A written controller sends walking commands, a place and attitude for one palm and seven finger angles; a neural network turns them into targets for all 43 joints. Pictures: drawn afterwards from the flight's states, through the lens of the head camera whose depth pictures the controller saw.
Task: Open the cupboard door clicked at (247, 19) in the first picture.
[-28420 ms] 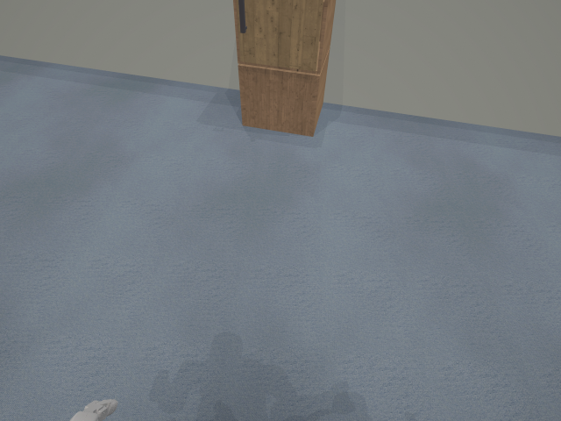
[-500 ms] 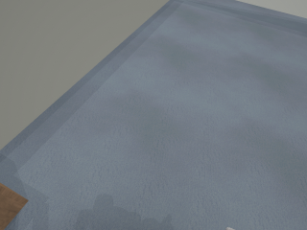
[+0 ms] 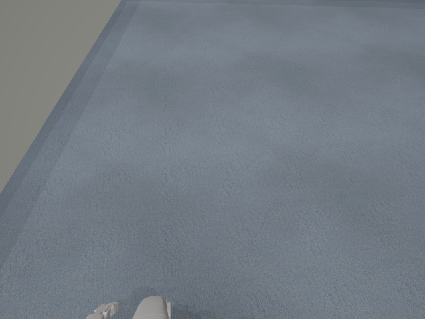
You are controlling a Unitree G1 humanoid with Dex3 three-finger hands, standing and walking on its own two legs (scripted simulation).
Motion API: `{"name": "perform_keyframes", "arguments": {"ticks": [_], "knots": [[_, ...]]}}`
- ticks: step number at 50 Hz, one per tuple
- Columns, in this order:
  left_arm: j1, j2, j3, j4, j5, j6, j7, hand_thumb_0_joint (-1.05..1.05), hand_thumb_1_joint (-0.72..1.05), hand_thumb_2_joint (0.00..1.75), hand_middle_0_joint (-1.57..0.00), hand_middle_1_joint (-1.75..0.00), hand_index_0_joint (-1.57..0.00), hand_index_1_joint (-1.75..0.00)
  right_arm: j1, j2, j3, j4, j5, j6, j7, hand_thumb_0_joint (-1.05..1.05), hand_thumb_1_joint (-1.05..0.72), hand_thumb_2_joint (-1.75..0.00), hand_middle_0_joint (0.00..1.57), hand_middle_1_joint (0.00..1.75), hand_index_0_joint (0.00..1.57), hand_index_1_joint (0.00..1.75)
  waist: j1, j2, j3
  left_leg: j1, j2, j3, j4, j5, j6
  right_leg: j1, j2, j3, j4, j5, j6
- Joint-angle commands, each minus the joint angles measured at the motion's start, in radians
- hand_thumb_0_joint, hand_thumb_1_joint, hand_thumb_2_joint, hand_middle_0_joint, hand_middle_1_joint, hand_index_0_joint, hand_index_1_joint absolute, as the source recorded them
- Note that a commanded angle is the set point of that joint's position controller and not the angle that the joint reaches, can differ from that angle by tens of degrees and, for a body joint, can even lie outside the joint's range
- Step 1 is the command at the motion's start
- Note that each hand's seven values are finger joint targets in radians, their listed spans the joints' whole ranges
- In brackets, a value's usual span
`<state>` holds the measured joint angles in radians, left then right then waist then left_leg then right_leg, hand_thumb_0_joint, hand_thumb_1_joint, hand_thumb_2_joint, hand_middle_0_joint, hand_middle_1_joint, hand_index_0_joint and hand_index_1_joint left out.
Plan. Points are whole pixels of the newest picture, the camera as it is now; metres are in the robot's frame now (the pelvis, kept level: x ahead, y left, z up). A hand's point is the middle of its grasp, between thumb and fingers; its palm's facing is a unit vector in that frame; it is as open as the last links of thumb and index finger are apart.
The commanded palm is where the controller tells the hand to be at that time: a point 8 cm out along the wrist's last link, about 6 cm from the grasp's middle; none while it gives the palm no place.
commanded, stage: walk to a spot facing it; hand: left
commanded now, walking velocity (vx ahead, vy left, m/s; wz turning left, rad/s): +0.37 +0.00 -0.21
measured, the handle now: out of the picture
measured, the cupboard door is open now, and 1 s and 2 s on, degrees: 43 43 43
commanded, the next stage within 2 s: turn to face it in 0.32 s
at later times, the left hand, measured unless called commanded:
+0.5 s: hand (137, 300) +0.18 +0.17 -0.18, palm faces -0.02 -0.99 -0.15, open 7.4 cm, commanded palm none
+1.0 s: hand (169, 156) +0.55 +0.14 -0.14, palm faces +0.09 -0.96 -0.25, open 7.3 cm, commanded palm none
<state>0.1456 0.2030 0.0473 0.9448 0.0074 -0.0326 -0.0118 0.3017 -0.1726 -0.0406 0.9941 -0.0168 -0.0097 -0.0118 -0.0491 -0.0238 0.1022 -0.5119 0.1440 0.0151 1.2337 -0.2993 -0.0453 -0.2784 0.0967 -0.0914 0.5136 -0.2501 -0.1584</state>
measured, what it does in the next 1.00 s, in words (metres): walks ahead: left foot, then right foot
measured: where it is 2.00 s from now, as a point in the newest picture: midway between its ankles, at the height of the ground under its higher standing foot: (236, 254)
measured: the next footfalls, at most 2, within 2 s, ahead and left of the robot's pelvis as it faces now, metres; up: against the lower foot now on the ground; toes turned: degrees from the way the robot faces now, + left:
left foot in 0.42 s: +0.35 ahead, +0.07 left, +0.00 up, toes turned +0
right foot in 0.90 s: +0.47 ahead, -0.14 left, +0.00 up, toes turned +2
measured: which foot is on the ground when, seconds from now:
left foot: up 0.00-0.40, down 0.42-0.90, up 0.92-1.00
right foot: down 0.00-0.42, up 0.44-0.88, down 0.90-1.00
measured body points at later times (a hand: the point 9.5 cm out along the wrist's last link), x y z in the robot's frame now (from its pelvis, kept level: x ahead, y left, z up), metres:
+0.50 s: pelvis +0.27 +0.01 -0.01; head +0.30 +0.02 +0.44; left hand +0.18 +0.23 -0.16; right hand +0.35 -0.22 -0.15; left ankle +0.31 +0.07 -0.73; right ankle +0.08 -0.05 -0.63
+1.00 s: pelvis +0.40 -0.06 +0.00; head +0.46 -0.07 +0.45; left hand +0.54 +0.19 -0.12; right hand +0.40 -0.30 -0.16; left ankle +0.31 +0.06 -0.66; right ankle +0.42 -0.14 -0.73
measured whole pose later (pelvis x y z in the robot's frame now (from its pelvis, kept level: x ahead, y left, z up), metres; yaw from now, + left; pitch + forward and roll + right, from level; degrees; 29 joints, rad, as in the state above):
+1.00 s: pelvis +0.40 -0.06 +0.00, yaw +9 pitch +2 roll +1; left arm 0.03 0.18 0.02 0.89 0.01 -0.02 0.02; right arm 0.32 -0.20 -0.06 1.04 -0.01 0.03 -0.02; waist -0.07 0.02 0.08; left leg -0.41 -0.03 -0.02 1.08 -0.56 -0.04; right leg -0.32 -0.04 -0.12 0.59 -0.31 -0.05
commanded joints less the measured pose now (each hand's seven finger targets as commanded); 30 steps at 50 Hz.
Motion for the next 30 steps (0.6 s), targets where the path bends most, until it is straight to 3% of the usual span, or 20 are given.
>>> {"name": "perform_keyframes", "arguments": {"ticks": [1,3,4,7,9,11,12,13,15,17,18,19,20,21,22,23,24,25,28,30], "knots": [[0.135,0.114,0.042,-0.008,0.001,-0.047,0.009,0.00,0.90,0.90,-0.20,-0.30,-0.20,-0.30,0.099,-0.063,-0.019,-0.025,-0.008,0.001,0.001,0.00,-0.90,-0.90,0.20,0.30,0.20,0.30,0.018,-0.031,-0.105,-0.062,-0.001,-0.003,-0.107,0.095,-0.010,0.094,-0.245,0.246,-0.295,0.300,0.130],[0.188,0.090,0.046,0.016,-0.006,-0.052,0.012,0.00,0.90,0.90,-0.20,-0.30,-0.20,-0.30,0.052,-0.063,-0.022,-0.043,-0.003,0.000,-0.002,0.00,-0.90,-0.90,0.20,0.30,0.20,0.30,0.036,-0.068,-0.115,-0.132,-0.013,0.000,-0.141,0.139,-0.012,0.194,-0.225,0.228,-0.274,0.474,0.252],[0.214,0.083,0.040,0.033,-0.005,-0.052,0.016,0.00,0.90,0.90,-0.20,-0.30,-0.20,-0.30,0.029,-0.060,-0.023,-0.048,0.002,-0.002,-0.001,0.00,-0.90,-0.90,0.20,0.30,0.20,0.30,0.042,-0.104,-0.118,-0.144,-0.021,0.005,-0.163,0.146,-0.011,0.225,-0.216,0.217,-0.255,0.575,0.262],[0.277,0.072,0.030,0.056,-0.002,-0.057,0.023,0.00,0.90,0.90,-0.20,-0.30,-0.20,-0.30,-0.094,-0.068,-0.021,-0.083,0.003,-0.007,0.006,0.00,-0.90,-0.90,0.20,0.30,0.20,0.30,0.067,-0.101,-0.089,-0.205,-0.038,0.027,-0.225,0.138,-0.006,0.313,-0.238,0.224,-0.226,0.752,0.152],[0.338,0.063,0.022,0.087,-0.001,-0.061,0.032,0.00,0.90,0.90,-0.20,-0.30,-0.20,-0.30,-0.168,-0.061,-0.019,-0.092,0.005,-0.012,0.012,0.00,-0.90,-0.90,0.20,0.30,0.20,0.30,0.089,-0.077,-0.060,-0.248,-0.055,0.039,-0.258,0.146,-0.001,0.371,-0.254,0.257,-0.227,0.800,0.163],[0.382,0.058,0.017,0.106,0.000,-0.062,0.042,0.00,0.90,0.90,-0.20,-0.30,-0.20,-0.30,-0.222,-0.058,-0.013,-0.105,0.007,-0.013,0.015,0.00,-0.90,-0.90,0.20,0.30,0.20,0.30,0.099,-0.089,-0.025,-0.263,-0.069,0.053,-0.289,0.140,0.011,0.392,-0.262,0.268,-0.231,0.868,0.225],[0.387,0.057,0.015,0.113,0.002,-0.061,0.047,0.00,0.90,0.90,-0.20,-0.30,-0.20,-0.30,-0.241,-0.058,-0.013,-0.109,0.009,-0.014,0.016,0.00,-0.90,-0.90,0.20,0.30,0.20,0.30,0.097,-0.098,-0.010,-0.257,-0.077,0.061,-0.315,0.136,0.017,0.397,-0.264,0.267,-0.232,0.885,0.217],[0.396,0.056,0.013,0.121,0.005,-0.060,0.051,0.00,0.90,0.90,-0.20,-0.30,-0.20,-0.30,-0.264,-0.056,-0.011,-0.113,0.008,-0.015,0.018,0.00,-0.90,-0.90,0.20,0.30,0.20,0.30,0.099,-0.097,-0.004,-0.240,-0.084,0.072,-0.356,0.120,0.023,0.405,-0.268,0.272,-0.224,0.904,0.179],[0.395,0.071,0.012,0.130,0.006,-0.062,0.054,0.00,0.90,0.90,-0.20,-0.30,-0.20,-0.30,-0.274,-0.054,-0.008,-0.111,0.006,-0.024,0.020,0.00,-0.90,-0.90,0.20,0.30,0.20,0.30,0.083,-0.071,-0.019,-0.147,-0.122,0.112,-0.479,0.084,0.037,0.420,-0.266,0.258,-0.180,1.028,0.130],[0.393,0.093,0.017,0.139,0.005,-0.066,0.057,0.00,0.90,0.90,-0.20,-0.30,-0.20,-0.30,-0.221,-0.053,-0.006,-0.084,0.006,-0.034,0.011,0.00,-0.90,-0.90,0.20,0.30,0.20,0.30,0.053,-0.079,-0.060,0.006,-0.199,0.171,-0.560,0.047,0.071,0.415,-0.251,0.245,-0.086,1.275,0.166],[0.381,0.100,0.019,0.145,0.004,-0.068,0.058,0.00,0.90,0.90,-0.20,-0.30,-0.20,-0.30,-0.134,-0.063,-0.007,-0.056,0.005,-0.038,0.000,0.00,-0.90,-0.90,0.20,0.30,0.20,0.30,0.009,-0.083,-0.096,0.125,-0.224,0.181,-0.623,0.090,0.092,0.385,-0.229,0.222,-0.005,1.329,0.192],[0.356,0.100,0.019,0.146,0.001,-0.068,0.059,0.00,0.90,0.90,-0.20,-0.30,-0.20,-0.30,-0.006,-0.090,-0.017,-0.012,0.003,-0.039,-0.011,0.00,-0.90,-0.90,0.20,0.30,0.20,0.30,-0.055,-0.063,-0.141,0.349,-0.193,0.131,-0.686,0.186,0.124,0.244,-0.216,0.222,0.151,1.238,0.208],[0.324,0.087,0.017,0.128,-0.011,-0.068,0.053,0.00,0.90,0.90,-0.20,-0.30,-0.20,-0.30,0.156,-0.148,-0.033,0.024,-0.009,-0.040,-0.021,0.00,-0.90,-0.90,0.20,0.30,0.20,0.30,-0.126,-0.007,-0.220,0.610,-0.029,-0.064,-0.687,0.321,0.204,0.011,-0.167,0.188,0.396,0.901,0.209],[0.366,0.014,-0.001,0.109,-0.030,-0.068,0.042,0.00,0.90,0.90,-0.20,-0.30,-0.20,-0.30,0.256,-0.233,-0.048,0.041,-0.027,-0.044,-0.027,0.00,-0.90,-0.90,0.20,0.30,0.20,0.30,-0.114,0.235,-0.366,0.807,0.315,-0.472,-0.743,0.589,0.366,-0.220,-0.039,0.112,0.833,-0.087,0.207],[0.344,0.050,0.002,0.101,-0.016,-0.062,0.049,0.00,0.90,0.90,-0.20,-0.30,-0.20,-0.30,0.188,-0.203,-0.030,0.026,-0.002,-0.031,-0.020,0.00,-0.90,-0.90,0.20,0.30,0.20,0.30,-0.057,0.130,-0.325,0.659,0.347,-0.530,-0.863,0.565,0.386,-0.223,-0.060,0.169,0.939,-0.273,0.155],[0.315,0.028,0.005,0.092,0.002,-0.052,0.048,0.00,0.90,0.90,-0.20,-0.30,-0.20,-0.30,0.112,-0.191,-0.024,0.005,-0.001,-0.035,-0.023,0.00,-0.90,-0.90,0.20,0.30,0.20,0.30,-0.020,0.089,-0.158,0.502,0.311,-0.477,-0.904,0.536,0.372,-0.274,-0.103,0.171,0.933,-0.225,0.164],[0.272,0.017,0.004,0.085,0.012,-0.039,0.038,0.00,0.90,0.90,-0.20,-0.30,-0.20,-0.30,0.057,-0.128,-0.005,-0.003,0.000,-0.045,-0.029,0.00,-0.90,-0.90,0.20,0.30,0.20,0.30,0.009,0.121,-0.035,0.349,0.255,-0.383,-0.940,0.524,0.320,-0.308,-0.127,0.156,0.916,-0.166,0.185],[0.262,0.002,0.006,0.095,0.019,-0.028,0.029,0.00,0.90,0.90,-0.20,-0.30,-0.20,-0.30,0.054,-0.080,0.010,0.012,-0.003,-0.057,-0.032,0.00,-0.90,-0.90,0.20,0.30,0.20,0.30,0.036,0.109,0.003,0.270,0.186,-0.288,-0.954,0.587,0.280,-0.274,-0.150,0.142,0.861,-0.116,0.196],[0.294,-0.046,-0.003,0.100,0.018,0.001,0.023,0.00,0.90,0.90,-0.20,-0.30,-0.20,-0.30,0.053,-0.092,0.013,0.030,0.003,-0.075,-0.035,0.00,-0.90,-0.90,0.20,0.30,0.20,0.30,0.085,0.087,-0.080,0.278,0.091,-0.088,-0.914,0.852,0.226,-0.190,-0.161,0.095,0.638,-0.089,0.227],[0.265,-0.038,0.003,0.087,0.020,0.010,0.024,0.00,0.90,0.90,-0.20,-0.30,-0.20,-0.30,0.071,-0.112,0.002,0.032,0.006,-0.070,-0.034,0.00,-0.90,-0.90,0.20,0.30,0.20,0.30,0.081,0.094,-0.133,0.328,0.052,-0.069,-0.876,0.998,0.197,-0.188,-0.143,0.066,0.556,-0.036,0.242]]}}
